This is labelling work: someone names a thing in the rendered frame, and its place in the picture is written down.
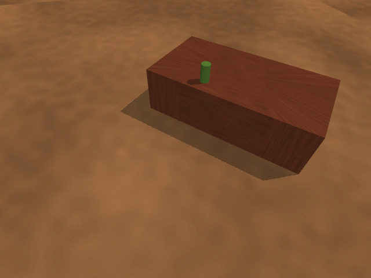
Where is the can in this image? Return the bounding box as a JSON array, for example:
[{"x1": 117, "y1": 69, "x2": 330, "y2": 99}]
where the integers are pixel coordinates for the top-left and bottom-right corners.
[{"x1": 200, "y1": 61, "x2": 211, "y2": 83}]

